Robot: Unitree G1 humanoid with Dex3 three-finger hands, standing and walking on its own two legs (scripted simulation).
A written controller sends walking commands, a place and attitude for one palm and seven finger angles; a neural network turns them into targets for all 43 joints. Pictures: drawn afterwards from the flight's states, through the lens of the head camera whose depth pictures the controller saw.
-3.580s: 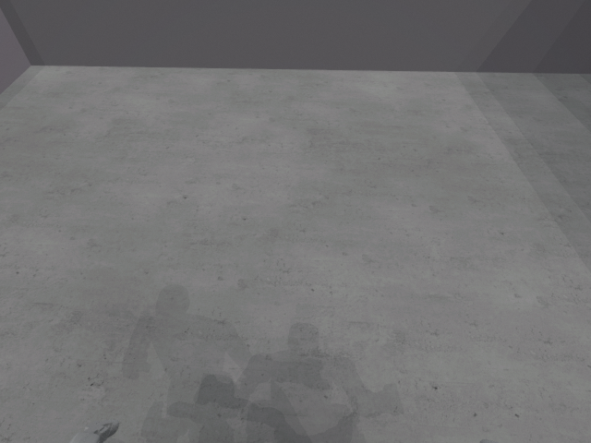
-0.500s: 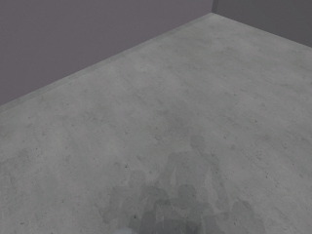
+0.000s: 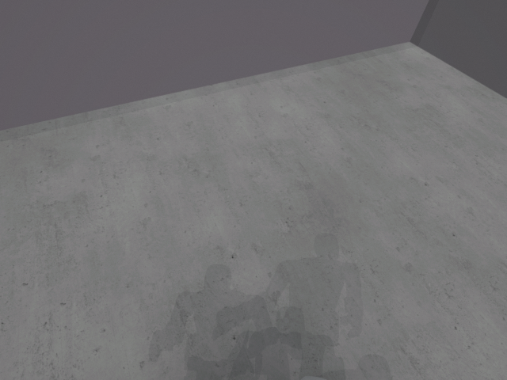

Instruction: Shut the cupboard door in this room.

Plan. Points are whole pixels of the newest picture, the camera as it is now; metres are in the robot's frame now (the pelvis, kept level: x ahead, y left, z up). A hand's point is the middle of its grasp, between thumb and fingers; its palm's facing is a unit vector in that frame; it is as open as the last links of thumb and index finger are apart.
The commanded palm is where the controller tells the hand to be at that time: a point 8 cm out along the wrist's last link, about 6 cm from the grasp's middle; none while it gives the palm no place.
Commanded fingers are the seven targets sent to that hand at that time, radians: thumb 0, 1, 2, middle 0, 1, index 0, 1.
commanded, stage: turn or walk to find it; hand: left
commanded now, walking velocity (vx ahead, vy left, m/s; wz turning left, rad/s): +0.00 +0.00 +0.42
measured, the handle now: out of the picture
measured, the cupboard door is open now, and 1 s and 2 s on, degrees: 89 89 89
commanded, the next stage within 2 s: none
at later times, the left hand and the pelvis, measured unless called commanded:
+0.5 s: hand out of the picture +0.01 +0.14 -0.15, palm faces +0.23 -0.94 -0.26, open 7.4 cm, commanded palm none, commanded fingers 0.00 0.90 0.90 -0.20 -0.30 -0.20 -0.30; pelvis -0.03 -0.06 +0.00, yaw +13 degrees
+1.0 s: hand out of the picture -0.13 +0.20 -0.18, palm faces +0.46 -0.85 -0.25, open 7.4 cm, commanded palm none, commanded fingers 0.00 0.90 0.90 -0.20 -0.30 -0.20 -0.30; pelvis -0.07 -0.01 +0.00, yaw +24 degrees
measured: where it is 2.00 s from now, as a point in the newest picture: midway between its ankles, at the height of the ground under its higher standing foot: outside the picture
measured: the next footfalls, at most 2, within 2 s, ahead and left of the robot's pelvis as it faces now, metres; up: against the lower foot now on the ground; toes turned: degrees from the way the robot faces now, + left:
right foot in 0.26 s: +0.02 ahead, -0.14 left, +0.00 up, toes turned +4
left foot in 0.76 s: -0.07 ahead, +0.09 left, +0.00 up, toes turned +25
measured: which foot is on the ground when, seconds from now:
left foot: down 0.00-0.28, up 0.30-0.74, down 0.76-1.00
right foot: up 0.00-0.24, down 0.26-0.76, up 0.78-1.00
